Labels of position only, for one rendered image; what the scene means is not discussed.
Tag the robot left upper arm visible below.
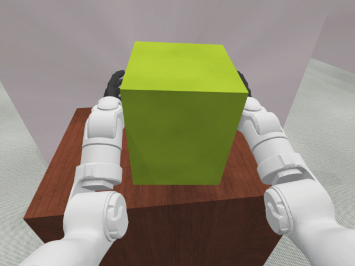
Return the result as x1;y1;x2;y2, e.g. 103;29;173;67
18;191;128;266

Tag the robot left hand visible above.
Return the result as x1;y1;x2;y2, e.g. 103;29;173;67
103;70;125;101

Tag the robot right hand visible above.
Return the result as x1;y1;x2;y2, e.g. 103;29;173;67
237;71;252;97

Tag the robot right upper arm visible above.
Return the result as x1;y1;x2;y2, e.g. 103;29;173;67
264;178;355;266

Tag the carton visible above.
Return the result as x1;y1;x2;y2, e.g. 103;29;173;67
120;41;249;185

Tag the robot right forearm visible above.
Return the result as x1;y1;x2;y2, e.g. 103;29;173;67
237;97;336;218

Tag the pedestal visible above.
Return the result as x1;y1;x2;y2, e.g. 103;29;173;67
23;108;283;266

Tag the robot left forearm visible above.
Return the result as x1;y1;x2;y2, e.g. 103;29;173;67
63;96;125;234

